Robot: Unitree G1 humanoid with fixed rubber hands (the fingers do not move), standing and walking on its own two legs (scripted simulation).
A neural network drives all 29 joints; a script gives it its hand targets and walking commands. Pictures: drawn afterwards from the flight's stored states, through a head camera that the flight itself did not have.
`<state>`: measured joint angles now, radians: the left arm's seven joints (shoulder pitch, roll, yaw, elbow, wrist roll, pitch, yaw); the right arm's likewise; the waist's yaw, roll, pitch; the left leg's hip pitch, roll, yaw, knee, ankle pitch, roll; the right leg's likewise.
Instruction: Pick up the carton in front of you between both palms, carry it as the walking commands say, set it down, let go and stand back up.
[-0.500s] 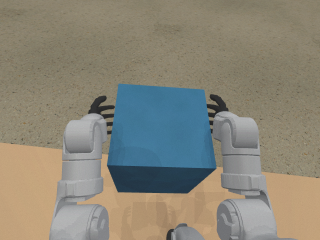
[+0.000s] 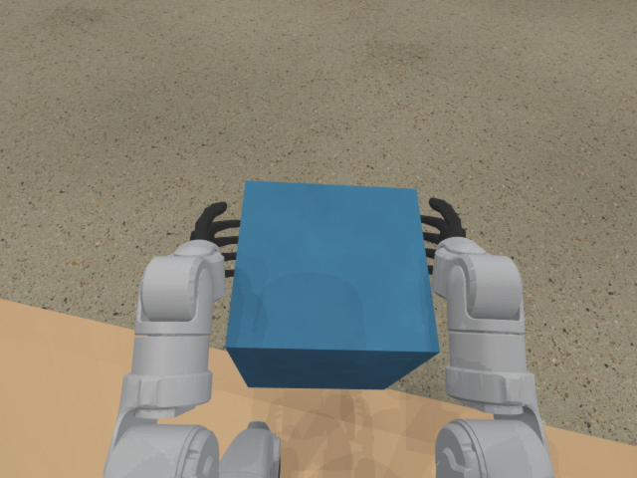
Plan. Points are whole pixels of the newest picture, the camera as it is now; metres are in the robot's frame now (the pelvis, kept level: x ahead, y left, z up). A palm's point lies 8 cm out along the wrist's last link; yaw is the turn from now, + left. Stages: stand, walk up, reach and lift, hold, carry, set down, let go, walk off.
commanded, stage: carry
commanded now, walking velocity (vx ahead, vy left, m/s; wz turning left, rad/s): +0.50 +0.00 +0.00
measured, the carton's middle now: (323, 298) +0.35 +0.02 +0.00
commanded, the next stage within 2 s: none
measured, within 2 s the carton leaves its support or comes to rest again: neither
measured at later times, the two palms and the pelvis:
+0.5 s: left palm (257, 112) +0.68 +0.14 +0.06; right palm (426, 114) +0.66 -0.14 +0.08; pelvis +0.31 +0.03 -0.04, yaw -2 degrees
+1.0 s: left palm (279, 59) +0.95 +0.14 +0.01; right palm (404, 50) +0.98 -0.14 +0.02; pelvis +0.60 -0.02 -0.07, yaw +0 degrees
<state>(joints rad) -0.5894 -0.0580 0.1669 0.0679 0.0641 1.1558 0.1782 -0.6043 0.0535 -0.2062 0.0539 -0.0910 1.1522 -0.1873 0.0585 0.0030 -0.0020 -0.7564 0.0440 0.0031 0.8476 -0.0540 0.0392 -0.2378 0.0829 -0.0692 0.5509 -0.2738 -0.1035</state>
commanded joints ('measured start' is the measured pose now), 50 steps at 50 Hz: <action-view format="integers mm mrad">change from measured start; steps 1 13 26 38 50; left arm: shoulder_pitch -752 -938 -857 -841 -998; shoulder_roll -1070 -1065 -1065 -1064 -1121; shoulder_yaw -656 -565 -558 -489 -564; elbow -180 -63 -114 19 -148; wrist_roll -484 -474 -385 -390 -504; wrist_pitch -22 36 21 -14 -2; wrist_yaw -299 -289 -212 -287 -293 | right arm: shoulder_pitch -661 -762 -774 -748 -724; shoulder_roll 1076 1087 1148 1192 1196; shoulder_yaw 683 561 580 536 582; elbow -79 81 49 230 81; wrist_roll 425 456 515 475 424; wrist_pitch -10 54 50 19 16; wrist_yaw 255 313 336 353 272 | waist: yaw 52 -100 -149 6 -1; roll -92 13 103 -108 -87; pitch -440 -480 -463 -606 -505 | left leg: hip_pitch -7 812 975 -77 -131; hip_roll -89 232 76 -58 33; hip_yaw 105 -476 -145 -47 27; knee -221 -430 -343 598 164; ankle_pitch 141 -21 631 -477 -151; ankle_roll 8 262 129 1 -33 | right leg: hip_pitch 463 -543 -584 537 419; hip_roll -173 -101 -84 -402 -293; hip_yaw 172 132 -2 565 258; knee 1 780 214 -98 -138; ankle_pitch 863 -208 275 233 565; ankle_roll -39 63 73 -212 -125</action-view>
